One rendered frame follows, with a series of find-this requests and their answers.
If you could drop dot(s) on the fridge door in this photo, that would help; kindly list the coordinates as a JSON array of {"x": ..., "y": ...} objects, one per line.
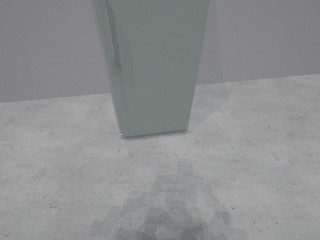
[{"x": 157, "y": 46}]

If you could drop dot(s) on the handle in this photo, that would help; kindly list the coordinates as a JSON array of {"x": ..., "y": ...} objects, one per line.
[{"x": 106, "y": 27}]

